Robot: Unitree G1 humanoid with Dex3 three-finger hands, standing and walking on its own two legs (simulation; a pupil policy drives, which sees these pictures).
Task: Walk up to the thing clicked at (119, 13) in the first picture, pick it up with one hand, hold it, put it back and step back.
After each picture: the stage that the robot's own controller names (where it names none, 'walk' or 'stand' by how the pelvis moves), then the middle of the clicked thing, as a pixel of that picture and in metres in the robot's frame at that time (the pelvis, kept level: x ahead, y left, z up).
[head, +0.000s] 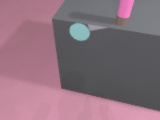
stand; (126, 2) +0.82 -0.19 +0.11
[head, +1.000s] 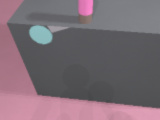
rise first; out of the picture +0.75 +0.06 +0.14
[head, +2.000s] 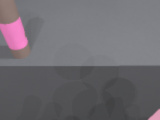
stand; (11, 27) +0.48 +0.29 +0.14
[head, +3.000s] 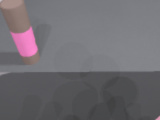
stand; (23, 35) +0.48 +0.25 +0.11
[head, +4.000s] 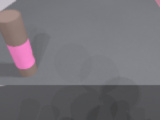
stand; (20, 47) +0.44 +0.25 +0.10
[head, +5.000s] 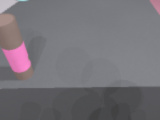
stand; (15, 51) +0.43 +0.26 +0.10
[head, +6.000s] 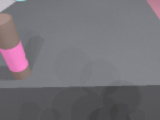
stand; (12, 50) +0.43 +0.27 +0.10
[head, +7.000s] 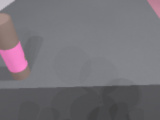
stand; (11, 51) +0.43 +0.27 +0.10
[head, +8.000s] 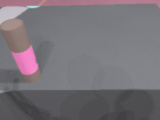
rise first; (23, 54) +0.42 +0.27 +0.11
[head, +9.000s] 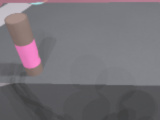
go down; (26, 48) +0.45 +0.27 +0.11
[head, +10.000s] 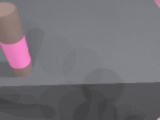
go down; (14, 45) +0.42 +0.23 +0.12
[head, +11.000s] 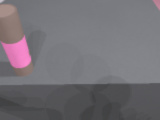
approach; (15, 45) +0.43 +0.24 +0.12
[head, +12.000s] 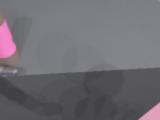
close; out of the picture +0.44 +0.26 +0.15
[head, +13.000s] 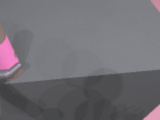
lift; out of the picture +0.39 +0.25 +0.15
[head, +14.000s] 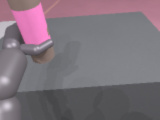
lift; (30, 19) +0.35 +0.15 +0.32
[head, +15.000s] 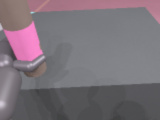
hold; (22, 35) +0.33 +0.18 +0.27
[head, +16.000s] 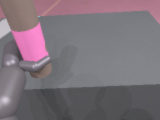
hold; (29, 37) +0.34 +0.16 +0.27
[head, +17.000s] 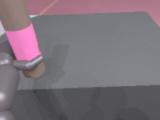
crouch; (22, 37) +0.35 +0.19 +0.26
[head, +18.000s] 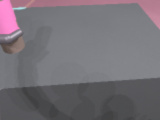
lower; out of the picture +0.43 +0.25 +0.28
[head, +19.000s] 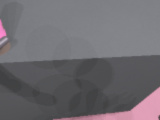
lower; out of the picture +0.47 +0.27 +0.17
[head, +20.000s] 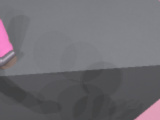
lower; out of the picture +0.43 +0.26 +0.16
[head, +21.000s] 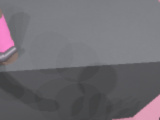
lower; out of the picture +0.45 +0.26 +0.16
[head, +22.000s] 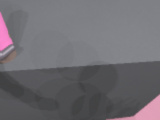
lower; out of the picture +0.45 +0.26 +0.16
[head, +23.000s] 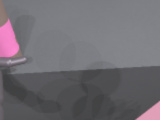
open; out of the picture +0.43 +0.25 +0.16
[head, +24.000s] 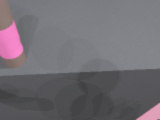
sink last; (3, 32) +0.43 +0.24 +0.15
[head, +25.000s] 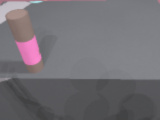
stand; (27, 44) +0.46 +0.26 +0.12
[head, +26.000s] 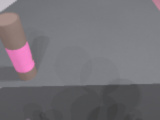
stand; (19, 51) +0.42 +0.25 +0.11
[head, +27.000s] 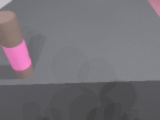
stand; (15, 49) +0.43 +0.26 +0.11
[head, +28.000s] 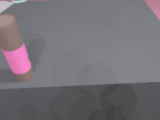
stand; (15, 52) +0.42 +0.25 +0.11
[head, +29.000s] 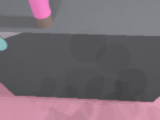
walk; out of the picture +0.61 +0.20 +0.13
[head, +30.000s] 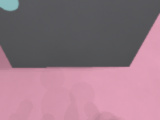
walk; out of the picture +0.97 +0.24 +0.12
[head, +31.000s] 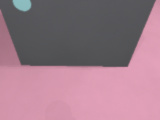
stand; out of the picture +1.15 +0.26 +0.12
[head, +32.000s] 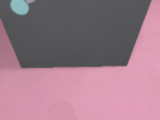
stand; out of the picture +1.15 +0.26 +0.10
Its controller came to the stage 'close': yes
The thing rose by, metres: 0.20
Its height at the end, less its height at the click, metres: +0.00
